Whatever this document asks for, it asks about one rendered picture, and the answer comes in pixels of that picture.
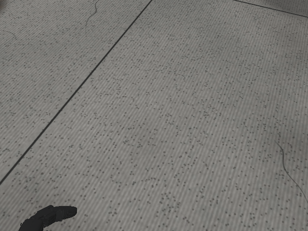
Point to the robot left hand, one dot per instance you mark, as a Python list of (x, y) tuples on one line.
[(46, 217)]

